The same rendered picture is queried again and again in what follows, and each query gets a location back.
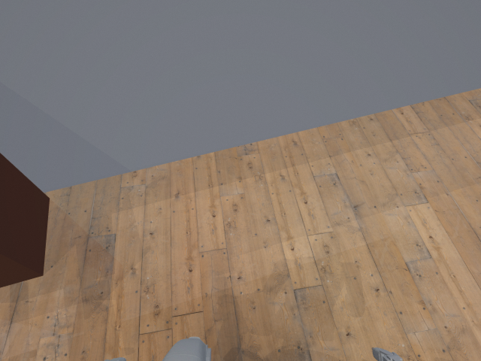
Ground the robot left thigh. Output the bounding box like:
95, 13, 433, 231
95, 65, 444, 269
162, 338, 211, 361

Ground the cupboard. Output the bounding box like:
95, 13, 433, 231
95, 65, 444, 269
0, 153, 50, 288

